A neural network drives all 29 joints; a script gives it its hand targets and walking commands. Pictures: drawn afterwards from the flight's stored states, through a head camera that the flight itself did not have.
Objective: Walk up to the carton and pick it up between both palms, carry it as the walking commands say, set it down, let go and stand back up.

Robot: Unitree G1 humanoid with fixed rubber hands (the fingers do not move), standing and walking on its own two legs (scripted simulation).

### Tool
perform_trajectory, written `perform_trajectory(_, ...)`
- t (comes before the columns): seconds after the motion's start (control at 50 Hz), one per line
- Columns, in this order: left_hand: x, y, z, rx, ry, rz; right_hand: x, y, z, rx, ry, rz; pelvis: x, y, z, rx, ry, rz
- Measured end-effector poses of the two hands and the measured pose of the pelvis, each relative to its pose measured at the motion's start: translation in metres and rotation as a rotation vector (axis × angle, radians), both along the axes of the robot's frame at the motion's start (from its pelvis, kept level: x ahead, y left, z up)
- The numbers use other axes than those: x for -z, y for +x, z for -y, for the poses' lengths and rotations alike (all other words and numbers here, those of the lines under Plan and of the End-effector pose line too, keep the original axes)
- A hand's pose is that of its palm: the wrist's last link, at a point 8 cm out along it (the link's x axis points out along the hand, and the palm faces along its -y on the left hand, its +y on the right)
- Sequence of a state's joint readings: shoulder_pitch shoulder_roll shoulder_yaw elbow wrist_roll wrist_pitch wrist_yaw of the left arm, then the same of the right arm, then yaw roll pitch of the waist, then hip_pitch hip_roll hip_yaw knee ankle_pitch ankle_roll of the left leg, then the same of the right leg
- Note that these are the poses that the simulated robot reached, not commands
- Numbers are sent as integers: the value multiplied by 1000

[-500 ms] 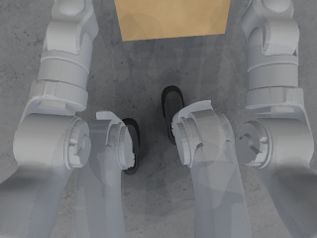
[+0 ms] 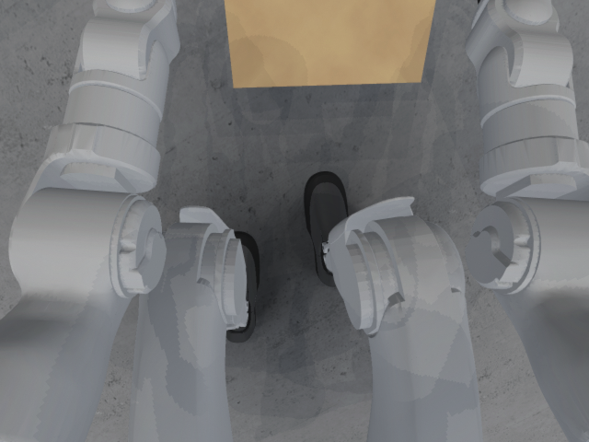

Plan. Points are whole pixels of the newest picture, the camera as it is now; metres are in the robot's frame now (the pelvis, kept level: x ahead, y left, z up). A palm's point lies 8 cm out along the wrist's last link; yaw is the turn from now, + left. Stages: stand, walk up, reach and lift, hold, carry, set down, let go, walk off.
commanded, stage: set down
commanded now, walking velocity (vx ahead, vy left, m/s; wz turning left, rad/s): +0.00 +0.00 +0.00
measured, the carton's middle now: out of the picture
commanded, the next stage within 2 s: none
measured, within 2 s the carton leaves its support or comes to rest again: rests again in 1.80 s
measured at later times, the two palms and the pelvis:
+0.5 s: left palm out of the picture +0.57 +0.09 -0.19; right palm out of the picture +0.55 -0.24 -0.16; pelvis +0.02 +0.00 -0.01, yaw +0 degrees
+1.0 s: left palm out of the picture +0.58 +0.09 -0.20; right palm out of the picture +0.55 -0.24 -0.17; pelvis +0.02 +0.00 -0.01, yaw +0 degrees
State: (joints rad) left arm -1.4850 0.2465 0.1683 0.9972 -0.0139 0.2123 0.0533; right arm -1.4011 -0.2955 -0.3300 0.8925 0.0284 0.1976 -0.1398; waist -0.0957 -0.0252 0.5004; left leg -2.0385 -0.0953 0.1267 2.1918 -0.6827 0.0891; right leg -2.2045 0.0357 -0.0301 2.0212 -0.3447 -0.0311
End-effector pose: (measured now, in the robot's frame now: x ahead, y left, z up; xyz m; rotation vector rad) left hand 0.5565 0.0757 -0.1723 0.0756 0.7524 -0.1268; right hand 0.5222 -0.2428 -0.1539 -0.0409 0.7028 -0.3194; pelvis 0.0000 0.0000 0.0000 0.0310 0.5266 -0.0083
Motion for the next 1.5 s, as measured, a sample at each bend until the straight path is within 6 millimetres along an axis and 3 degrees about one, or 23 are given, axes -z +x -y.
perform_trajectory(0.14, 6, 7, -10, 3, -15, 0, 1, 16, -8, -15, -10, 12, 5, 8, -1, 0, -7, -16)
perform_trajectory(0.38, 15, 16, -12, 0, -40, 6, 7, 26, -8, -18, 24, 22, 5, 19, -4, -3, -19, -49)
perform_trajectory(1.5, 31, 26, -10, 35, -64, 40, 25, 28, -2, -38, 14, -4, 10, 26, -3, -16, -33, -82)
